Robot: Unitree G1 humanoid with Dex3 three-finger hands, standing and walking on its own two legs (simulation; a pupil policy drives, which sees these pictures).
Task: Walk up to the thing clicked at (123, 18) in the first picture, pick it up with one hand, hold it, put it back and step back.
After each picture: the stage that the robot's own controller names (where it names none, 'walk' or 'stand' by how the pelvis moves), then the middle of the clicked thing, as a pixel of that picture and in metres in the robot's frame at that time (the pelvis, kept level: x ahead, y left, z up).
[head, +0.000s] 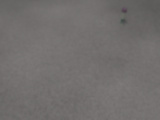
stand; (123, 16) +1.99 -0.49 -0.65
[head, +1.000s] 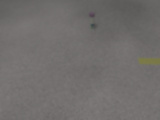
walk; (92, 21) +1.88 +0.02 -0.63
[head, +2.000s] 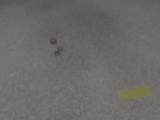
walk; (54, 47) +1.26 +0.42 -0.64
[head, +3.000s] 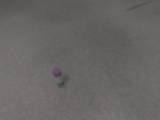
walk; (58, 79) +0.83 +0.32 -0.65
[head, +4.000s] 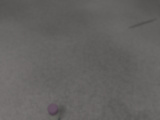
walk; (54, 115) +0.50 +0.22 -0.63
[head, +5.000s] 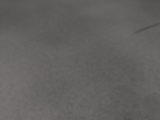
stand; out of the picture +0.37 +0.22 -0.65
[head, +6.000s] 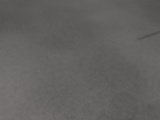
stand; out of the picture +0.37 +0.20 -0.66
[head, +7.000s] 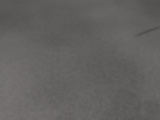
stand; out of the picture +0.39 +0.22 -0.66
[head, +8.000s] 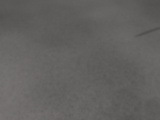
stand; out of the picture +0.38 +0.22 -0.66
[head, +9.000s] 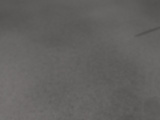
go down; out of the picture +0.37 +0.22 -0.66
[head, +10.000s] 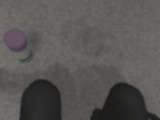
go down; (21, 49) +0.46 +0.26 -0.25
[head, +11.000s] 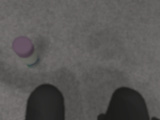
approach; (28, 55) +0.45 +0.26 -0.27
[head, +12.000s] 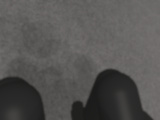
close in; out of the picture +0.43 +0.31 -0.16
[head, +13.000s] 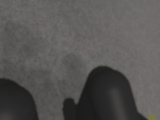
close; out of the picture +0.43 +0.32 -0.16
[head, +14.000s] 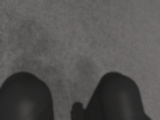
lift; out of the picture +0.35 +0.31 -0.15
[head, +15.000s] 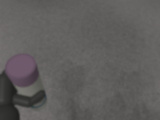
lift; (31, 87) +0.33 +0.19 +0.02
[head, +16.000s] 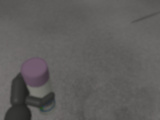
hold; (41, 90) +0.33 +0.16 +0.03
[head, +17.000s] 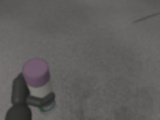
hold; (42, 90) +0.33 +0.17 +0.02
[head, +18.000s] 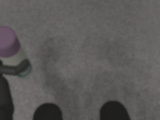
crouch; (15, 58) +0.43 +0.23 -0.05
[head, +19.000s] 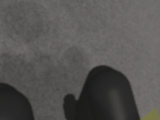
lower; out of the picture +0.44 +0.32 -0.17
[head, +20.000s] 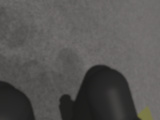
lower; out of the picture +0.44 +0.34 -0.16
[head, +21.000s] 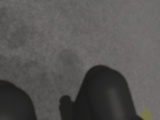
lower; out of the picture +0.43 +0.34 -0.16
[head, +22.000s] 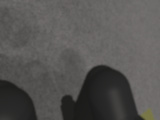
lower; out of the picture +0.43 +0.34 -0.16
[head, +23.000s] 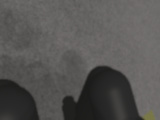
loosen; out of the picture +0.42 +0.33 -0.16
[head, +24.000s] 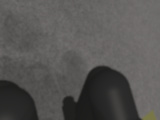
withdraw; out of the picture +0.43 +0.31 -0.16
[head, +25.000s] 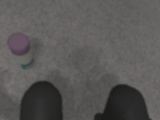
walk; (23, 55) +0.45 +0.27 -0.22
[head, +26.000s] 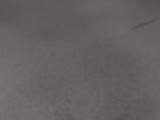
stand; out of the picture +0.38 +0.21 -0.59
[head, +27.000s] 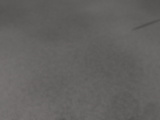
stand; out of the picture +0.40 +0.23 -0.60
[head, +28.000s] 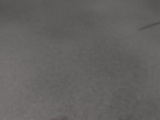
stand; out of the picture +0.39 +0.21 -0.62
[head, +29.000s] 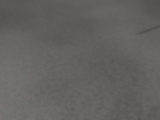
walk; out of the picture +0.41 +0.21 -0.66
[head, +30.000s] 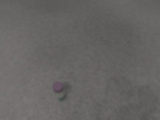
walk; (59, 92) +0.55 +0.22 -0.62
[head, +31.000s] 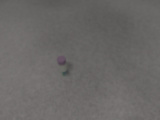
walk; (63, 67) +0.83 +0.26 -0.63
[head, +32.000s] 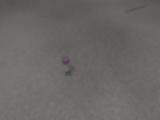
stand; (66, 67) +1.03 +0.23 -0.64
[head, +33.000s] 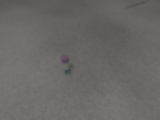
stand; (65, 66) +1.00 +0.22 -0.66
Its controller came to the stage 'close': yes
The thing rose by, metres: 0.67
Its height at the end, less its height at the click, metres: +0.00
